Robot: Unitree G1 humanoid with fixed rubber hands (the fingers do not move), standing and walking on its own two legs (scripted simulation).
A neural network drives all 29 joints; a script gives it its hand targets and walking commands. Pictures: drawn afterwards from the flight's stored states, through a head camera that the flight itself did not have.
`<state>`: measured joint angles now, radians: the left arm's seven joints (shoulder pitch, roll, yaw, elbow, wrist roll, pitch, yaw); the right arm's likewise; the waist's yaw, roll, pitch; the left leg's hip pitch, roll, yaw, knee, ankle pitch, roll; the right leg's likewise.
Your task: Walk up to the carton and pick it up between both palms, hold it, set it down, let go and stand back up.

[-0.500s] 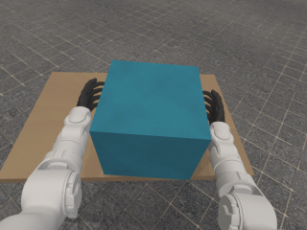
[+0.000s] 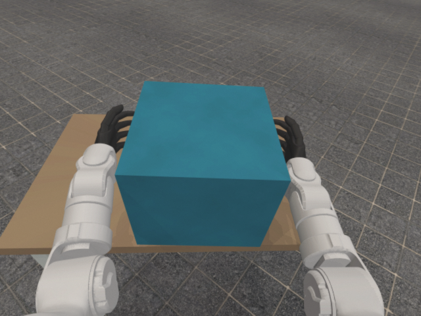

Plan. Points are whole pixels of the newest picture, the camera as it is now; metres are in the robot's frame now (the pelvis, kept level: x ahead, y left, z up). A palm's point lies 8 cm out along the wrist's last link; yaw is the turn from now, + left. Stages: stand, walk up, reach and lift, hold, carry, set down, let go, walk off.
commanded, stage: reach and lift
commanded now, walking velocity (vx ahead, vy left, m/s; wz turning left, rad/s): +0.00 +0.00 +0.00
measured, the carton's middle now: (202, 163) +0.41 +0.00 +0.08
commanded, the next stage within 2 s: hold in 1.62 s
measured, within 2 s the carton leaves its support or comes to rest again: neither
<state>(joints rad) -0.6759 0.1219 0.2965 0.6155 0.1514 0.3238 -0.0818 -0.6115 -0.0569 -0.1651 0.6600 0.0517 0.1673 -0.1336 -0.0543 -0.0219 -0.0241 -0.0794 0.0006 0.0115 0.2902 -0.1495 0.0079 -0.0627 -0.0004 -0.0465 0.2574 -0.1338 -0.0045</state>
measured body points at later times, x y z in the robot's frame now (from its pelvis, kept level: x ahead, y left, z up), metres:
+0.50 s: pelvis +0.00 +0.00 +0.00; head -0.03 +0.02 +0.45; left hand +0.40 +0.17 +0.17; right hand +0.39 -0.18 +0.16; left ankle +0.01 +0.11 -0.75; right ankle +0.01 -0.11 -0.75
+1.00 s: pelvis -0.02 +0.00 +0.00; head -0.06 +0.02 +0.45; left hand +0.37 +0.18 +0.19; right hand +0.36 -0.18 +0.18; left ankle +0.01 +0.11 -0.75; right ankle +0.01 -0.11 -0.75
